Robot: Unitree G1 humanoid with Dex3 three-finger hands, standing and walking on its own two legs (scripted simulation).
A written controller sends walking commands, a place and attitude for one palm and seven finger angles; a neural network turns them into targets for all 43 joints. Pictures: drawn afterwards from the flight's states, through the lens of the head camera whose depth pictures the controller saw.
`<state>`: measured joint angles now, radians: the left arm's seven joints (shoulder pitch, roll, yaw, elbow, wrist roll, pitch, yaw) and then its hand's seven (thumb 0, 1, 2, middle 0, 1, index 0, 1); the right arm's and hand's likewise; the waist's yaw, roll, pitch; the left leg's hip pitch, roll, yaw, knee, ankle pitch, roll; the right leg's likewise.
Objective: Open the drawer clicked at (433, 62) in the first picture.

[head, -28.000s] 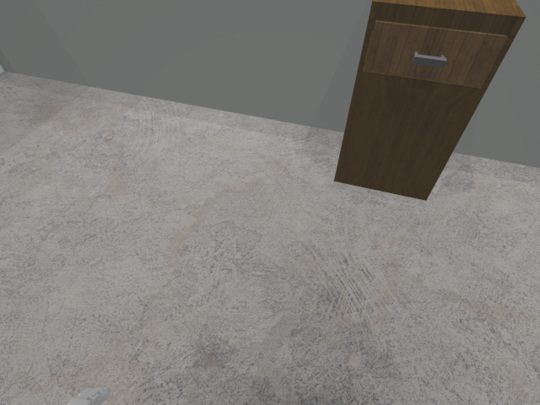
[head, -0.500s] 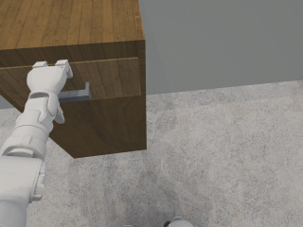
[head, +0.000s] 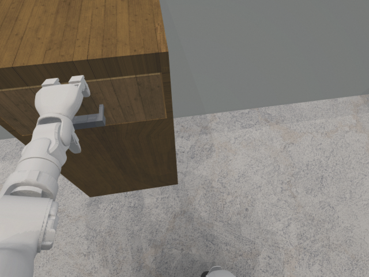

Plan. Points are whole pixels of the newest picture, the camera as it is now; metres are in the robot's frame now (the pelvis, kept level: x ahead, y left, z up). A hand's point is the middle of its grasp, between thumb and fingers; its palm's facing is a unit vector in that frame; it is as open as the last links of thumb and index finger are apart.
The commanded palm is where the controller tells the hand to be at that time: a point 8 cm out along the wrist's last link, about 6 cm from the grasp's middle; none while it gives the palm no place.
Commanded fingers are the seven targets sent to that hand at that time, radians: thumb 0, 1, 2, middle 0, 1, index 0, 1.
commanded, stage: lower the fingers behind the handle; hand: left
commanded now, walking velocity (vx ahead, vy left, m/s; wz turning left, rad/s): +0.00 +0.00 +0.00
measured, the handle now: (83, 115) +0.52 +0.26 -0.02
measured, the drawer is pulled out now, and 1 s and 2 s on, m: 0.00 0.00 0.00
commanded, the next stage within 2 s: lift the fingers back up to retry in 1.54 s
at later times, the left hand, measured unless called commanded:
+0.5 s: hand (72, 127) +0.46 +0.26 +0.00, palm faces -0.06 -0.01 -1.00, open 13.8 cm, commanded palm +0.45 +0.26 +0.06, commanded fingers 0.00 -0.50 0.30 -0.30 -1.20 -0.30 -1.20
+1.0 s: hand (72, 130) +0.47 +0.27 -0.01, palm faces -0.05 +0.01 -1.00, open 13.8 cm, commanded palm +0.45 +0.26 +0.02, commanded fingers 0.00 -0.50 0.30 -0.30 -1.20 -0.30 -1.20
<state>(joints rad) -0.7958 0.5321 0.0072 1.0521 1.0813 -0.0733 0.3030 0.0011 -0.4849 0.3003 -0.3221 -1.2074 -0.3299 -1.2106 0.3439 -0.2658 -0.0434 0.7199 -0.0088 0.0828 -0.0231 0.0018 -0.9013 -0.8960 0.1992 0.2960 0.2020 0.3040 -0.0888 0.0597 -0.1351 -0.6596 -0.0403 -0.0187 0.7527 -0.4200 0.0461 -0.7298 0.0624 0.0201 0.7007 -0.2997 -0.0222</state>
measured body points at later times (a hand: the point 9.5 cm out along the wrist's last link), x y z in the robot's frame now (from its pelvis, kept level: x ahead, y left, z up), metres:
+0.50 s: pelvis +0.00 +0.00 -0.01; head +0.11 -0.01 +0.42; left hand +0.46 +0.26 +0.06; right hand +0.02 -0.28 -0.14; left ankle -0.05 +0.09 -0.71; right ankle +0.01 -0.11 -0.71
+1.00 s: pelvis -0.02 +0.01 -0.03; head +0.10 +0.01 +0.41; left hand +0.46 +0.27 +0.04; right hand +0.00 -0.27 -0.16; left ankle -0.05 +0.09 -0.71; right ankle +0.01 -0.11 -0.71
